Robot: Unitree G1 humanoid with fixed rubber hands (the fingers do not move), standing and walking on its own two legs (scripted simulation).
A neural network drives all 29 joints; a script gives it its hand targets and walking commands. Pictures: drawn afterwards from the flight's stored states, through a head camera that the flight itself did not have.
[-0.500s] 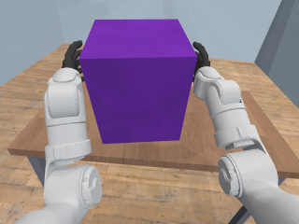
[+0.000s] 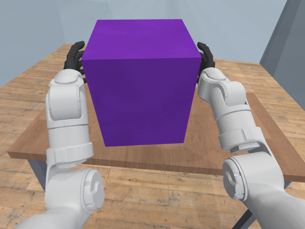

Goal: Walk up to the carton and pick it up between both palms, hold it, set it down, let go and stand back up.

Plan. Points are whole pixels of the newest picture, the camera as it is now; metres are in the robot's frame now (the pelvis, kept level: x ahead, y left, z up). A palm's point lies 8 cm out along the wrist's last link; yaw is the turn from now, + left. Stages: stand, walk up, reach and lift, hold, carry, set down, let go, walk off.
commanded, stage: hold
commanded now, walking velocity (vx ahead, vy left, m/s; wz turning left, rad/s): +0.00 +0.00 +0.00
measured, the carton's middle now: (142, 84) +0.41 +0.01 +0.24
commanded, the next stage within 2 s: none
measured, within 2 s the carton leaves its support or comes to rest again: neither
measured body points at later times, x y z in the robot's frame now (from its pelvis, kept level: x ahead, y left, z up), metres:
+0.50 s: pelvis +0.00 +0.00 +0.00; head -0.06 +0.03 +0.44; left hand +0.40 +0.14 +0.30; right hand +0.40 -0.16 +0.31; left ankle +0.02 +0.13 -0.75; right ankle +0.01 -0.10 -0.75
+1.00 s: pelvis +0.01 +0.00 +0.00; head -0.05 +0.03 +0.44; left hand +0.40 +0.15 +0.29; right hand +0.41 -0.15 +0.30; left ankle +0.02 +0.13 -0.75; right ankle +0.01 -0.10 -0.75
